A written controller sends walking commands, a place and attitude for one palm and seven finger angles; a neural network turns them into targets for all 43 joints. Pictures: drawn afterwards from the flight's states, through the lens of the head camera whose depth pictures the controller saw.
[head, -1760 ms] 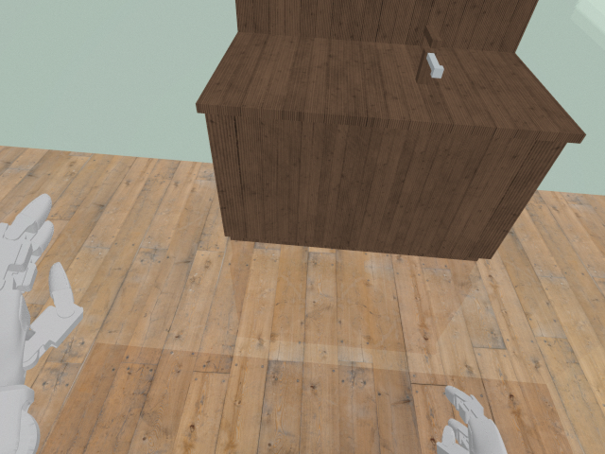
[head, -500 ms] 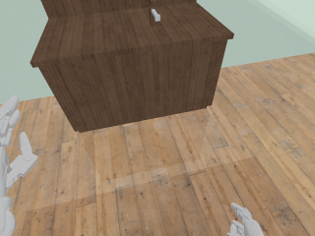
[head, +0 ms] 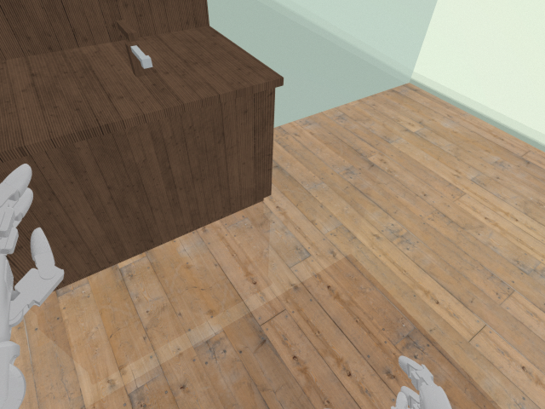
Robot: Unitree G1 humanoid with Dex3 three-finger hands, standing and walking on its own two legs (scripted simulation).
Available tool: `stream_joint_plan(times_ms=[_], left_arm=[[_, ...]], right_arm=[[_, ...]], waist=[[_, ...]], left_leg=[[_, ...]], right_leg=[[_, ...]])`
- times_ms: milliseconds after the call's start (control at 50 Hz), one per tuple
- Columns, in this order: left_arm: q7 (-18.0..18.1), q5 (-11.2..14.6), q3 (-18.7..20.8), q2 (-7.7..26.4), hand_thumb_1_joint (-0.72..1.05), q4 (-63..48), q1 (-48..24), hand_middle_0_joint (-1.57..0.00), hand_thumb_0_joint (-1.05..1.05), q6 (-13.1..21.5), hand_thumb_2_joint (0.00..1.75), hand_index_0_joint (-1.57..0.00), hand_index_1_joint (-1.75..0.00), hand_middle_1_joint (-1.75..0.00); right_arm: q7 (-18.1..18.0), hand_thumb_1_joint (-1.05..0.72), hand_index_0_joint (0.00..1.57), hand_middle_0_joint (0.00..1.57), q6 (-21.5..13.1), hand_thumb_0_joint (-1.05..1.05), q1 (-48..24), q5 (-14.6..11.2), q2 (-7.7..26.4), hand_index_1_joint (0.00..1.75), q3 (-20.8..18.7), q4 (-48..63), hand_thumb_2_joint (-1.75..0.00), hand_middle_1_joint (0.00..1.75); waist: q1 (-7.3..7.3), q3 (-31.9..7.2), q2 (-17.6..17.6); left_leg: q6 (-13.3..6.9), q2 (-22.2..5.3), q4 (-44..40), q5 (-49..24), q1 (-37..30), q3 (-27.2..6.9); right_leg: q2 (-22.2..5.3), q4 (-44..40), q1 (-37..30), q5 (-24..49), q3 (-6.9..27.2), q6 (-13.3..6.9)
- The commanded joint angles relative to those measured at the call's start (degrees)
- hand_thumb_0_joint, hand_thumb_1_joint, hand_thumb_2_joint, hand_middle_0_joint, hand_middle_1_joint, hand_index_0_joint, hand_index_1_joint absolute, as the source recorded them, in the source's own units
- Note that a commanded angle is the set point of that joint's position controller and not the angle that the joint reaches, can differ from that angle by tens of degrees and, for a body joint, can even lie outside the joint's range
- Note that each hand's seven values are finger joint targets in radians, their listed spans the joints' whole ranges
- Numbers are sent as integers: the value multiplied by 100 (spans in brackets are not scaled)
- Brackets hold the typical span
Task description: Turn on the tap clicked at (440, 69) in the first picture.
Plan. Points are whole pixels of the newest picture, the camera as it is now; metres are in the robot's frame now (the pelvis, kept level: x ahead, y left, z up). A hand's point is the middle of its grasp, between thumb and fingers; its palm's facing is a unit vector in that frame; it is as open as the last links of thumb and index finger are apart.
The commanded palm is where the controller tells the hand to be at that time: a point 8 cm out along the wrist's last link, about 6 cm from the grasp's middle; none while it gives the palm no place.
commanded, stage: walk to a spot facing it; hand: left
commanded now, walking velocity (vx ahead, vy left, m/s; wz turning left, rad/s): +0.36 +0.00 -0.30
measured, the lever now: (146, 62) +1.05 +0.44 +0.04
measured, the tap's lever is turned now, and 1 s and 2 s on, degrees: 0 0 0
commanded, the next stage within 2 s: turn to face it in 0.88 s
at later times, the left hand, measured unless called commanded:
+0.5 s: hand (167, 168) +0.38 +0.17 +0.19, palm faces +0.35 -0.84 -0.41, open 7.4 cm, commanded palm +0.33 +0.22 +0.18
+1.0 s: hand (233, 116) +0.54 +0.10 +0.17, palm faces +0.34 -0.82 -0.46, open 7.4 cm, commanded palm +0.48 +0.15 +0.18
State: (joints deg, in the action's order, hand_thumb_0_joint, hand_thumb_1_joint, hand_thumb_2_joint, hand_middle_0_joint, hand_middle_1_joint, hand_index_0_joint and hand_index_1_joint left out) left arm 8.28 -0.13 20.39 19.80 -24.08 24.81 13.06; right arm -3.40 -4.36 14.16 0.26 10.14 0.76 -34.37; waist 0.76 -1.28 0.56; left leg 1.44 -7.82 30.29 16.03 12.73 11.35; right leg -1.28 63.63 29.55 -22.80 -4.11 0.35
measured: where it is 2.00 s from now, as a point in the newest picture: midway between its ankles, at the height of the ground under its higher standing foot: (322, 391)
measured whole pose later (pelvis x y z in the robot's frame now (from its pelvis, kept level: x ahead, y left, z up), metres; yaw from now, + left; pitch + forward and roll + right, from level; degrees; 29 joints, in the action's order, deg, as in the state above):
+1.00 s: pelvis +0.30 -0.12 +0.00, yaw -3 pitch -1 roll +1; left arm 8.3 1.1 20.4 19.0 -27.1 25.7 12.2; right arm -3.3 -1.1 11.1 -0.5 12.8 0.0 -38.5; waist 0.5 4.4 -2.9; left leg 1.3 -4.8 68.6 23.4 29.7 4.3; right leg -4.6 33.8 14.6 -18.5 -13.1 -2.7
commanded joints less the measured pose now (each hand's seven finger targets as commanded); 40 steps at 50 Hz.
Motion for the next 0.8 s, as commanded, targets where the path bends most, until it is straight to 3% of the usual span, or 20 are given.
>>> stream_joint_plan(times_ms=[0,60,100,120,140,160,180,220,320,360,460,480,500,520,540,560,600,660,720,780], left_arm=[[69,-79,509,982,90,-1634,-423,-20,0,393,90,-20,-30,-30],[68,-32,637,1053,90,-1365,-315,-20,0,338,90,-20,-30,-30],[83,9,729,1124,90,-1225,-294,-20,0,261,90,-20,-30,-30],[79,33,691,1095,90,-1118,-161,-20,0,199,90,-20,-30,-30],[115,3,836,1339,90,-1227,-280,-20,0,181,90,-20,-30,-30],[180,82,1212,1646,90,-1327,-221,-20,0,218,90,-20,-30,-30],[120,164,1103,1446,90,-1418,-268,-20,0,240,90,-20,-30,-30],[60,160,1108,1482,90,-1835,-74,-20,0,282,90,-20,-30,-30],[163,139,1046,1298,90,-2126,119,-20,0,374,90,-20,-30,-30],[224,165,1038,1246,90,-1927,220,-20,0,320,90,-20,-30,-30],[245,133,666,1078,90,-1611,-342,-20,0,295,90,-20,-30,-30],[225,134,573,1000,90,-1690,-507,-20,0,331,90,-20,-30,-30],[228,149,585,952,90,-1767,-623,-20,0,371,90,-20,-30,-30],[181,158,503,982,90,-1577,-700,-20,0,440,90,-20,-30,-30],[153,120,592,1154,90,-1376,-707,-20,0,423,90,-20,-30,-30],[111,124,597,1154,90,-1542,-753,-20,0,414,90,-20,-30,-30],[89,123,552,1013,90,-2008,-463,-20,0,402,90,-20,-30,-30],[111,122,599,952,90,-2286,-62,-20,0,349,90,-20,-30,-30],[152,156,690,952,90,-1843,-15,-20,0,252,90,-20,-30,-30],[156,137,732,976,90,-1318,-172,-20,0,153,90,-20,-30,-30]], right_arm=[[-43,-90,20,20,-338,0,-499,39,843,30,-320,787,-90,30],[-58,-90,20,20,-360,0,-523,57,796,30,-299,802,-90,30],[-57,-90,20,20,-298,0,-513,14,764,30,-304,783,-90,30],[-54,-90,20,20,-262,0,-530,-38,684,30,-296,812,-90,30],[-17,-90,20,20,-219,0,-556,-82,567,30,-293,871,-90,30],[7,-90,20,20,-240,0,-807,-56,604,30,-244,964,-90,30],[66,-90,20,20,-252,0,-697,-21,681,30,-316,774,-90,30],[128,-90,20,20,-69,0,-817,-84,726,30,-294,702,-90,30],[1,-90,20,20,85,0,-855,-29,652,30,-276,711,-90,30],[-40,-90,20,20,40,0,-840,4,603,30,-266,786,-90,30],[-185,-90,20,20,-66,0,-564,-16,744,30,-367,883,-90,30],[-220,-90,20,20,-82,0,-462,-28,870,30,-422,898,-90,30],[-208,-90,20,20,-98,0,-468,-41,989,30,-456,928,-90,30],[-174,-90,20,20,-126,0,-578,-33,898,30,-378,929,-90,30],[-138,-90,20,20,-171,0,-662,15,791,30,-301,872,-90,30],[-104,-90,20,20,-192,0,-690,-11,764,30,-340,833,-90,30],[-58,-90,20,20,-244,0,-653,-40,760,30,-377,801,-90,30],[-18,-90,20,20,-357,0,-609,-4,767,30,-349,817,-90,30],[-53,-90,20,20,-362,0,-560,-10,728,30,-306,828,-90,30],[-101,-90,20,20,-255,0,-591,-54,668,30,-314,771,-90,30]], waist=[[-3,217,-1576],[-13,135,-1523],[-103,-286,-1061],[-179,-551,-376],[-159,-750,1084],[-265,-719,1632],[-202,-865,1230],[-100,-667,695],[-5,-530,574],[-160,-420,573],[-44,-194,161],[58,-287,-501],[81,-470,-1681],[65,-378,-2257],[86,-112,-1925],[82,76,-1517],[-45,-23,-1198],[-94,-291,-1560],[-60,-275,-1526],[-113,-414,-798]], left_leg=[[-786,-1325,-1680,365,213,-678],[-701,-1293,-1205,-18,89,-352],[-560,-1020,107,-493,289,10],[-464,-699,1300,-593,759,222],[-262,-82,3071,288,2044,373],[-113,286,4268,1781,3218,-321],[-95,18,4488,1523,3065,-1041],[9,-221,4632,1013,3301,-1280],[-15,-290,2185,465,1940,-838],[-87,30,1418,180,1336,-349],[-189,278,-132,-329,-221,48],[-390,16,-502,-55,-769,-509],[-834,-922,-1024,77,-1477,-2100],[-1223,-1743,-1539,341,-1424,-3511],[-1453,-1997,-1831,1084,-847,-3871],[-1563,-1967,-1780,1201,-743,-3641],[-1325,-1586,-1571,708,-639,-2455],[-1011,-1194,-1465,-180,-266,-1287],[-823,-1049,-1220,-306,-64,-701],[-566,-740,91,108,467,-325]], right_leg=[[-277,-1349,-131,194,-462,72],[-44,-2352,-767,239,-844,76],[242,-3192,-1922,604,-1045,-22],[18,-3529,-2644,593,-511,-240],[-1134,-3994,-3400,838,1693,-854],[-2068,-4437,-3686,1817,3566,-1498],[-2095,-4561,-3386,780,3418,-1443],[-2131,-4556,-3170,468,2845,-1483],[-1681,-4533,-2056,1384,926,-1114],[-1505,-4564,-1781,1086,853,-1063],[-1036,-3680,-1435,561,468,-653],[-770,-2721,-1063,745,278,-481],[-189,-1355,-188,305,-140,-158],[69,-138,437,-1163,-58,-78],[-156,492,694,-1015,321,-78],[-364,632,987,-790,469,-39],[-495,233,917,-463,271,1],[-433,-1089,-45,-3,-207,54],[-166,-2260,-869,243,-705,119],[-20,-3409,-2117,719,-835,73]])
